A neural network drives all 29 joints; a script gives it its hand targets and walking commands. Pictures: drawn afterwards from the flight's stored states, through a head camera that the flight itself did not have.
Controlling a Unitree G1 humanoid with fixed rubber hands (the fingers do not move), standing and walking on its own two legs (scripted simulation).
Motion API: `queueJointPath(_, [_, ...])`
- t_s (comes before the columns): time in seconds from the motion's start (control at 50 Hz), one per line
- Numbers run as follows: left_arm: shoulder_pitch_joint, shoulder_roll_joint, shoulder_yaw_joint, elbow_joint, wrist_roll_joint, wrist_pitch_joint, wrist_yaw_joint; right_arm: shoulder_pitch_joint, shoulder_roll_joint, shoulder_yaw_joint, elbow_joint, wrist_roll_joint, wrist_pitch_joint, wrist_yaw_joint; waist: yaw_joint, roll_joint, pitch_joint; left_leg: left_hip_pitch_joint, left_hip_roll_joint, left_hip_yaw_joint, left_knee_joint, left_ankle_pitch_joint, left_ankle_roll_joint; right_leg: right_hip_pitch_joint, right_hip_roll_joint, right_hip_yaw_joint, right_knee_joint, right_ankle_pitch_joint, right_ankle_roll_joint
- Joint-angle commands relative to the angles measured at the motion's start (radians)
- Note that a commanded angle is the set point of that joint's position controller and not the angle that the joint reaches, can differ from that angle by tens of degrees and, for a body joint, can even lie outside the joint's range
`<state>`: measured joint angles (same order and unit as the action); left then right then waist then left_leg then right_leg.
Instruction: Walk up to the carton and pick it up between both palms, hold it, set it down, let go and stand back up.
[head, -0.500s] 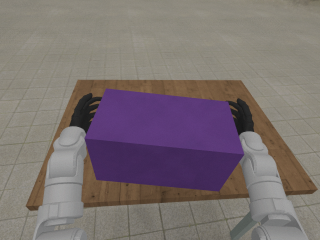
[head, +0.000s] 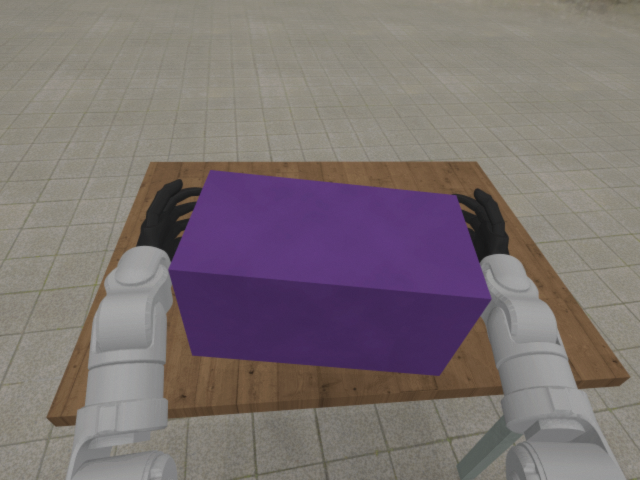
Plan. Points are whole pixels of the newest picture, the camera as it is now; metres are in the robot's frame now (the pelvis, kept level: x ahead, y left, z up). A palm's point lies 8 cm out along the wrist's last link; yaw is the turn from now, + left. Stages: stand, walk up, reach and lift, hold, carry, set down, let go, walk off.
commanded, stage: reach and lift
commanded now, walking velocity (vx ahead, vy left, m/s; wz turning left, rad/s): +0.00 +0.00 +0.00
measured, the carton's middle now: (326, 274) +0.34 +0.01 +0.12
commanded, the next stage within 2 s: hold in 0.20 s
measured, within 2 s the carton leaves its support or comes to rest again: neither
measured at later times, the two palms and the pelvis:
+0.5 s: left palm (159, 234) +0.34 +0.20 +0.18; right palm (505, 238) +0.35 -0.20 +0.18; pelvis +0.00 +0.00 +0.00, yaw +0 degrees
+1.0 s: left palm (156, 233) +0.34 +0.20 +0.18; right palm (500, 240) +0.35 -0.20 +0.17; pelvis -0.01 +0.00 +0.00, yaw +0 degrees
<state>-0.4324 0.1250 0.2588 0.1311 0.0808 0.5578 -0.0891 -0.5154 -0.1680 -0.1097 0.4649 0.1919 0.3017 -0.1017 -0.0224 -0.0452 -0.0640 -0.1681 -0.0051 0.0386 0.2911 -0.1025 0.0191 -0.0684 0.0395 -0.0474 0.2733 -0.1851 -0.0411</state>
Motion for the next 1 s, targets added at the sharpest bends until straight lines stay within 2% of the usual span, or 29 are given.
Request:
queueJointPath(0.0, [-0.615,-0.423,-0.455,-0.228,-0.099,-0.037,-0.092,-0.702,0.484,0.428,-0.365,0.089,-0.059,0.141,-0.005,0.060,-0.404,0.338,-0.009,-0.036,0.031,0.261,-0.025,-0.044,-0.015,0.017,-0.031,0.349,0.078])
queueJointPath(0.16, [-0.621,-0.409,-0.438,-0.249,-0.097,-0.008,-0.103,-0.706,0.479,0.427,-0.384,0.102,-0.024,0.134,-0.011,0.060,-0.392,0.329,-0.013,-0.034,0.031,0.261,-0.029,-0.027,-0.015,0.018,-0.025,0.378,0.080])
queueJointPath(0.28, [-0.619,-0.412,-0.486,-0.369,-0.131,0.045,-0.074,-0.723,0.424,0.435,-0.453,0.159,0.010,0.140,-0.034,0.082,-0.438,0.395,-0.004,-0.048,0.058,0.344,-0.052,-0.072,0.006,0.004,-0.025,0.384,0.068])
queueJointPath(0.36, [-0.597,-0.390,-0.426,-0.319,-0.101,0.095,-0.087,-0.724,0.402,0.407,-0.409,0.147,0.055,0.144,-0.030,0.050,-0.362,0.337,-0.001,-0.039,0.022,0.234,-0.033,-0.071,-0.010,0.018,-0.045,0.319,0.069])
queueJointPath(0.42, [-0.617,-0.392,-0.404,-0.300,-0.089,0.104,-0.101,-0.742,0.423,0.400,-0.392,0.140,0.067,0.147,-0.020,0.047,-0.352,0.298,-0.004,-0.032,0.004,0.176,-0.024,-0.042,-0.018,0.027,-0.042,0.316,0.070])
queueJointPath(0.62, [-0.663,-0.398,-0.386,-0.262,-0.076,0.097,-0.112,-0.783,0.463,0.399,-0.365,0.136,0.063,0.149,-0.007,0.050,-0.366,0.276,-0.011,-0.023,-0.002,0.142,-0.012,-0.027,-0.027,0.034,-0.033,0.328,0.079])
queueJointPath(0.98, [-0.689,-0.414,-0.416,-0.251,-0.100,0.076,-0.103,-0.795,0.465,0.391,-0.362,0.122,0.041,0.149,-0.024,0.057,-0.398,0.314,-0.006,-0.031,0.010,0.167,-0.015,-0.050,-0.019,0.019,-0.034,0.309,0.076])
